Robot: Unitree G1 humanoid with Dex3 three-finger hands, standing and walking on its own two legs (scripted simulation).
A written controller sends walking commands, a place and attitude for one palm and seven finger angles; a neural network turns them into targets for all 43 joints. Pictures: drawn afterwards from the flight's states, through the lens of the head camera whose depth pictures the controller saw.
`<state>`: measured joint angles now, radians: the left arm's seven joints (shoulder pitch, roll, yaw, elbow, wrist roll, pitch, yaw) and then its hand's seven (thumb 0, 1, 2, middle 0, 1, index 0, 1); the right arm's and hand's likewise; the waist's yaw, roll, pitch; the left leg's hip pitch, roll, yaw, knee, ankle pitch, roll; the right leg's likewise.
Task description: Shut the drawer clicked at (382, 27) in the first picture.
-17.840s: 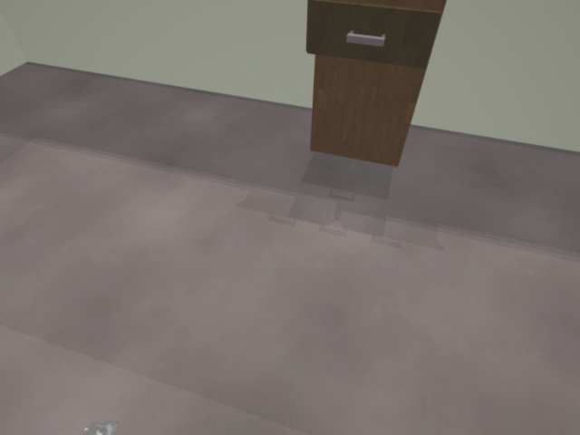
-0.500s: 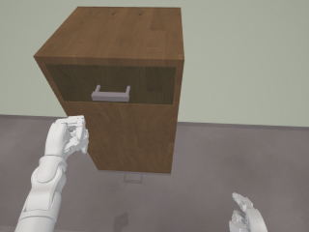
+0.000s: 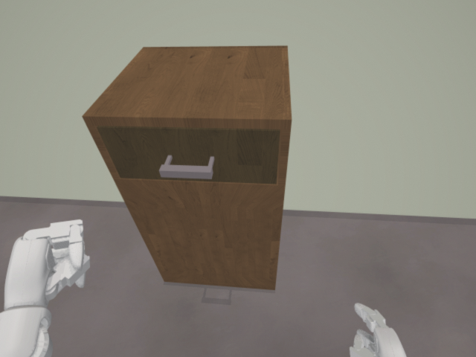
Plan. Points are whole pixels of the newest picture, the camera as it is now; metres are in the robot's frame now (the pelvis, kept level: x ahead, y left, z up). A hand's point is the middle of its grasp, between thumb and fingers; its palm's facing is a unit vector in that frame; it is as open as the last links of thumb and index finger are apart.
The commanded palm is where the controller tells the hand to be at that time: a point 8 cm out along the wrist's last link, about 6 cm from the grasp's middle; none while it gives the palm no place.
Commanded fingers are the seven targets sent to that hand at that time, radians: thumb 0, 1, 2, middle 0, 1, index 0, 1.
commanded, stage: draw the hand back to the body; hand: left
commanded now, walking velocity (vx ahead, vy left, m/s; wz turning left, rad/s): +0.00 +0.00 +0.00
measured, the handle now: (188, 165) +0.56 +0.19 -0.01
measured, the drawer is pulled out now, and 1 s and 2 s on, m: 0.00 0.00 0.00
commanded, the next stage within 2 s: step back with the hand held close in 0.30 s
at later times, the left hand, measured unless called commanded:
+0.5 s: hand (47, 267) +0.18 +0.25 +0.17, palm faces +0.40 -0.82 -0.41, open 3.3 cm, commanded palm +0.12 +0.29 +0.17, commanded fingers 0.00 0.90 0.90 -1.40 -1.60 -1.40 -1.60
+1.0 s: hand (22, 306) +0.13 +0.26 +0.15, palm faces +0.32 -0.79 -0.51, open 3.2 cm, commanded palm +0.08 +0.30 +0.17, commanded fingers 0.00 0.90 0.90 -1.40 -1.60 -1.40 -1.60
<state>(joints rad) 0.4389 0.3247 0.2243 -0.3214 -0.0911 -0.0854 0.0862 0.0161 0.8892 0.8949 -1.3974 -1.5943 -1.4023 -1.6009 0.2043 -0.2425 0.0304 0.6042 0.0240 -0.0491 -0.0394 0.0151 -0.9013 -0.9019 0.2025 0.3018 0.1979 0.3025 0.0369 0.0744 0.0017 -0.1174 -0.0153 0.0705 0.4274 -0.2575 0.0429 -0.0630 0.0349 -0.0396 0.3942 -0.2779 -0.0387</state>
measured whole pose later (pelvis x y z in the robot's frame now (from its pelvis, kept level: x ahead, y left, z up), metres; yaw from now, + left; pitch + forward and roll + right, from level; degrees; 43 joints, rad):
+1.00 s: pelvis -0.06 +0.03 -0.01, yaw -1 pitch +0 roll -1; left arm 0.63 0.39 0.39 -0.56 -0.04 -0.22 0.12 0.01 0.88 0.89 -1.40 -1.59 -1.40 -1.60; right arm 0.20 -0.22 -0.01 0.54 0.02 -0.04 -0.05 0.02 -0.90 -0.90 0.20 0.30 0.20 0.30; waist 0.01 0.03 0.06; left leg -0.33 -0.03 0.11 0.54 -0.22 0.09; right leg -0.30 0.01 -0.01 0.55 -0.25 0.00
